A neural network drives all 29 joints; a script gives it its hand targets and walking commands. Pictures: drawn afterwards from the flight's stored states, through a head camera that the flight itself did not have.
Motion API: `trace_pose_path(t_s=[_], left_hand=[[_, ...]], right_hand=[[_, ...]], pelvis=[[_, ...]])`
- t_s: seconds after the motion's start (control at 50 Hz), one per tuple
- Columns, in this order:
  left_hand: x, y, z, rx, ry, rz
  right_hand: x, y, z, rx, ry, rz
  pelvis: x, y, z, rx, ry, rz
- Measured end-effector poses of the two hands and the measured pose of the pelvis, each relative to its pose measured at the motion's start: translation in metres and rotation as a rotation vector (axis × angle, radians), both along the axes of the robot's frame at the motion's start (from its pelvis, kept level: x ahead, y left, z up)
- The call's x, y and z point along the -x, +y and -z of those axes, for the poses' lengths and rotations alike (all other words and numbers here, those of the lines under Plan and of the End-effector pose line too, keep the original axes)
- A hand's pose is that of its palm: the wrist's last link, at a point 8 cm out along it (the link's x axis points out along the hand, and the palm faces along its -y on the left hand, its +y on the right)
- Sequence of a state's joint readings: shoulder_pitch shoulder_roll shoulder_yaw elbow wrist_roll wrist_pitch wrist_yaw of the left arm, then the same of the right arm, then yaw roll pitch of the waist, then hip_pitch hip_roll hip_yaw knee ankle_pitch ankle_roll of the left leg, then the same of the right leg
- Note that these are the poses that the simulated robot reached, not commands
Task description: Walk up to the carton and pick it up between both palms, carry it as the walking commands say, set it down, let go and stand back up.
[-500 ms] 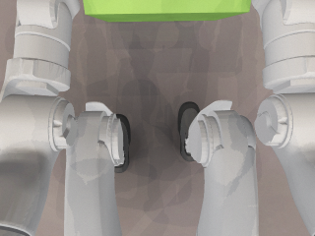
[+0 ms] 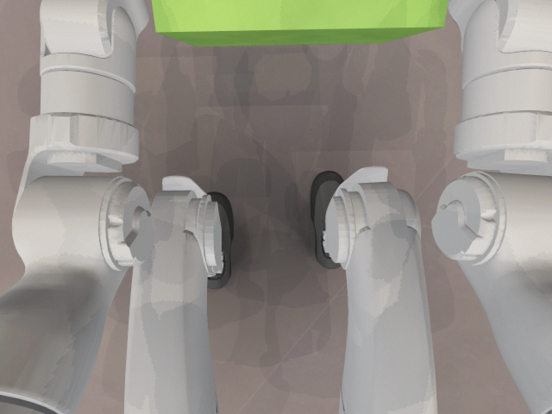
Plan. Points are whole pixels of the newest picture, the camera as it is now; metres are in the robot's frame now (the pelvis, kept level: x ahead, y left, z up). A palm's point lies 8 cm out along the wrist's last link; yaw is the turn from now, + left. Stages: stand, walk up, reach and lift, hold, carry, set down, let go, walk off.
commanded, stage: reach and lift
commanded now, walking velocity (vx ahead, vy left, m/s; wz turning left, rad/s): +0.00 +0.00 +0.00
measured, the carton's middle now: out of the picture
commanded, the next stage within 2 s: none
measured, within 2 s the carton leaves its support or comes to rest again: neither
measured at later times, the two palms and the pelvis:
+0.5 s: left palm out of the picture +0.55 +0.13 -0.05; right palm out of the picture +0.53 -0.21 -0.04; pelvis -0.01 -0.01 +0.05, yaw +0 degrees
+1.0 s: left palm out of the picture +0.53 +0.14 +0.02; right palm out of the picture +0.51 -0.20 +0.03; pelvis -0.01 +0.00 +0.10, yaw -1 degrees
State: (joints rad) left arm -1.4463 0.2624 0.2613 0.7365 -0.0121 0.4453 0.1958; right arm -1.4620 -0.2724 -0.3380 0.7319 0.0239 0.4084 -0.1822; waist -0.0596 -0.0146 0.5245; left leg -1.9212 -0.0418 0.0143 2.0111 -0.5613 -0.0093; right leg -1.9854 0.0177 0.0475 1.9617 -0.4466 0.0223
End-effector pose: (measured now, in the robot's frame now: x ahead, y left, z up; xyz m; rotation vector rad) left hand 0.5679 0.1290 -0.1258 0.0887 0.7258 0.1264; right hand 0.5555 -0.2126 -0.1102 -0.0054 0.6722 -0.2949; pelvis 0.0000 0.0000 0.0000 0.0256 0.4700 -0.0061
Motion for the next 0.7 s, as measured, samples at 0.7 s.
trace_pose_path(t_s=[0.7], left_hand=[[0.025, 0.002, -0.105, -0.028, -0.021, 0.006]], right_hand=[[0.032, 0.003, -0.098, -0.007, -0.028, 0.021]], pelvis=[[0.014, -0.005, -0.066, -0.01, -0.097, 0.016]])
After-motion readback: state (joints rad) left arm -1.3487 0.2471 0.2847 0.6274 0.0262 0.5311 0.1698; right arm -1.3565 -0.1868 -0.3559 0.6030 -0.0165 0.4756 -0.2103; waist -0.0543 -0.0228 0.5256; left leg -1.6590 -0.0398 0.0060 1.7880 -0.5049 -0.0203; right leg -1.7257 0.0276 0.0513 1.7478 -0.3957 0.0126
